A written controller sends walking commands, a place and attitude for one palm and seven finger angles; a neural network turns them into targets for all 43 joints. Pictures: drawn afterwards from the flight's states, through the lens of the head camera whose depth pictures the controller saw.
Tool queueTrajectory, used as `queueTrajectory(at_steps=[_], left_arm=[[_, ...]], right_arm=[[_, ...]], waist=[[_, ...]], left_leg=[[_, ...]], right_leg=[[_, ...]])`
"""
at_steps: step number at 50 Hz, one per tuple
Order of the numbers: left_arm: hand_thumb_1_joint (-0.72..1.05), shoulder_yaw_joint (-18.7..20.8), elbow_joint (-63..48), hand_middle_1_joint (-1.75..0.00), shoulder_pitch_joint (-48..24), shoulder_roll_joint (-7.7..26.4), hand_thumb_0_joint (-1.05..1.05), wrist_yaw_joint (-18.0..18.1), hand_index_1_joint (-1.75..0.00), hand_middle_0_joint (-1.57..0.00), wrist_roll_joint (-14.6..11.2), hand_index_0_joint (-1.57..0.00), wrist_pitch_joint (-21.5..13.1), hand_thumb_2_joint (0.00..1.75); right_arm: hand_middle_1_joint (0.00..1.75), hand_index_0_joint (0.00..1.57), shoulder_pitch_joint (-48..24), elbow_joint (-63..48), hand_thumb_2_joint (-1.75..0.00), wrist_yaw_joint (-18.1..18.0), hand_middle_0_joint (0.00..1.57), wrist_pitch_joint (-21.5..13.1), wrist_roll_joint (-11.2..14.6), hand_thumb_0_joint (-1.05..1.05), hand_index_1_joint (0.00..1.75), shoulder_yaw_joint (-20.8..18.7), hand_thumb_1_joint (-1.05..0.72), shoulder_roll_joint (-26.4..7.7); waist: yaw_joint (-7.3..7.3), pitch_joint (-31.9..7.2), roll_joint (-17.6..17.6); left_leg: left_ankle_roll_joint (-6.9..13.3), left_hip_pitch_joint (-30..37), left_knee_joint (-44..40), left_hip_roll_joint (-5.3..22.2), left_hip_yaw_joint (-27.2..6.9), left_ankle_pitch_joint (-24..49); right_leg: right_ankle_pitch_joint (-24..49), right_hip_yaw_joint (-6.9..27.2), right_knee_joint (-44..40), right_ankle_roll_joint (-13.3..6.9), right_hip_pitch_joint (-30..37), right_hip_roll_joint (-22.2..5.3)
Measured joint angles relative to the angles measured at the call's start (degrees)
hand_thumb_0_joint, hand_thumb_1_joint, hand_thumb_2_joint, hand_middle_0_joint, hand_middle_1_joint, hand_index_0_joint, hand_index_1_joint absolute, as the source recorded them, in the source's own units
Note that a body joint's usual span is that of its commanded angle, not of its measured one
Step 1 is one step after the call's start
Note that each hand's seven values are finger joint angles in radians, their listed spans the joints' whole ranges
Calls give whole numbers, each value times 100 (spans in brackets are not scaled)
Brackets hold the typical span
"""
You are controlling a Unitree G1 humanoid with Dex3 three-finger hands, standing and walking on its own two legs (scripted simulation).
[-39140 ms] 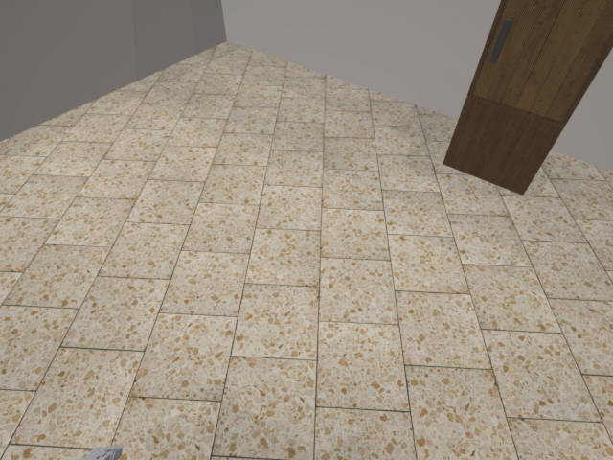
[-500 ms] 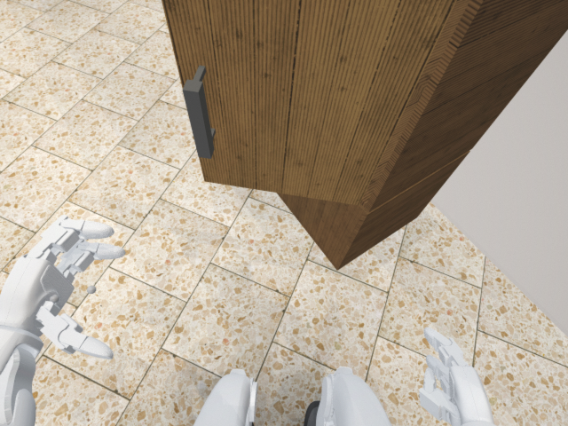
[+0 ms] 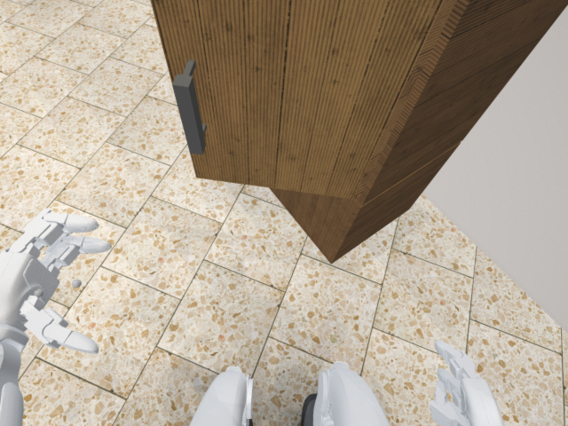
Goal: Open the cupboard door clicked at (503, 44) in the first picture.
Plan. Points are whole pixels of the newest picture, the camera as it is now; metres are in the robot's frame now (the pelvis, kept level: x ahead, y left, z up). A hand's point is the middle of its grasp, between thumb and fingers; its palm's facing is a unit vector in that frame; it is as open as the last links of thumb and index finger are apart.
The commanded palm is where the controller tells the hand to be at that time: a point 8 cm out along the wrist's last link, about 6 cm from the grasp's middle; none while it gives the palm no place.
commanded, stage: raise the hand with hooked fingers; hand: left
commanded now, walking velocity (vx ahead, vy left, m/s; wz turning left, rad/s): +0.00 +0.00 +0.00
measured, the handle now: (194, 109) +0.60 +0.19 +0.02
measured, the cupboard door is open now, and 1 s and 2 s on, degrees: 48 48 47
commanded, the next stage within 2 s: move the hooked fingers beside the handle in 0.10 s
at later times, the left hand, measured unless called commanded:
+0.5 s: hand (101, 248) +0.33 +0.26 +0.03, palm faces -0.09 -0.99 -0.04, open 14.0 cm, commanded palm +0.32 +0.31 +0.03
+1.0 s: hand (120, 194) +0.41 +0.26 +0.03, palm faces -0.08 -1.00 -0.02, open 14.0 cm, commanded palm +0.40 +0.31 +0.03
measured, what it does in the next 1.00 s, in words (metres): stands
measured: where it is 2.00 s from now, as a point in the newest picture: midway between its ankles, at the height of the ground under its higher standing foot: outside the picture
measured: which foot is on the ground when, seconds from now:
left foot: down 0.00-1.00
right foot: down 0.00-1.00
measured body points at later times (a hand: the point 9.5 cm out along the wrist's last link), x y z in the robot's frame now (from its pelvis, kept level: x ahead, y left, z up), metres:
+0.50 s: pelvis +0.00 -0.01 -0.01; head +0.11 +0.02 +0.43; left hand +0.33 +0.31 +0.03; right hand +0.17 -0.26 -0.09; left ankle +0.00 +0.08 -0.63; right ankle +0.06 -0.12 -0.63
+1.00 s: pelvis +0.00 +0.00 -0.01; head +0.14 +0.02 +0.42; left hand +0.41 +0.31 +0.03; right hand +0.10 -0.28 -0.10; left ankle +0.00 +0.08 -0.63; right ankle +0.06 -0.12 -0.63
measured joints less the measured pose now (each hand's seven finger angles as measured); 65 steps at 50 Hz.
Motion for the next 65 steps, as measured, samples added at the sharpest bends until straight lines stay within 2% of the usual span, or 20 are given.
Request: queueTrajectory(at_steps=[12,20,24,30,36,42,54,60,65], left_arm=[[-50,-25,67,-120,-72,10,-2,-78,-120,-30,6,-30,46,30],[-50,-169,436,-120,-757,7,-2,-15,-120,-30,178,-30,91,30],[-50,-205,741,-120,-1195,82,-2,40,-120,-30,319,-30,186,30],[-50,13,1215,-120,-1688,287,-2,108,-120,-30,395,-30,233,30],[-50,200,1715,-120,-2007,488,-2,18,-120,-30,420,-30,167,30],[-50,232,2107,-120,-2397,530,-2,-45,-120,-30,497,-30,30,30],[-50,283,2938,-120,-3354,713,-2,130,-120,-30,849,-30,-94,30],[-50,161,3363,-120,-3841,797,-2,231,-120,-30,1000,-30,-133,30],[-50,201,3794,-120,-4309,952,-2,344,-120,-30,1194,-30,-170,30]], right_arm=[[30,20,-106,-47,-90,-9,20,15,-5,1,30,62,-90,39],[30,21,-153,70,-90,-102,20,30,-7,1,30,71,-90,-26],[30,21,-158,95,-90,-124,20,106,-5,1,30,89,-90,-24],[30,20,-67,94,-90,-90,20,260,-7,1,30,120,-91,4],[30,20,110,150,-90,-42,20,403,-3,1,30,108,-91,-38],[30,20,225,283,-90,-26,20,522,-20,1,30,65,-91,-91],[30,20,233,301,-90,29,20,814,-80,1,30,105,-91,-54],[30,20,272,328,-90,55,20,957,-100,1,30,136,-91,-47],[30,20,277,343,-90,61,20,1075,-140,1,30,188,-91,-46]], waist=[[64,-34,33],[86,-19,33],[22,-8,20],[-121,-12,-12],[-204,-23,-2],[-240,-18,9],[-405,5,-4],[-444,11,28],[-552,28,40]], left_leg=[[-12,2,23,-8,-25,-12],[-37,-144,137,-28,-75,-30],[-46,-208,133,-19,-58,-13],[-61,-266,79,32,-11,7],[-62,-305,37,69,23,9],[-49,-383,51,70,38,6],[-17,-576,140,82,57,1],[0,-679,178,66,46,8],[9,-838,267,66,30,-2]], right_leg=[[-23,-21,25,-10,9,-7],[-61,-70,139,-34,-116,-34],[-45,-54,150,-46,-197,-25],[-5,-8,112,-68,-294,29],[19,26,69,-70,-354,71],[26,41,75,-57,-434,73],[57,59,121,-29,-617,84],[69,49,137,-10,-701,67],[69,32,202,-7,-845,63]])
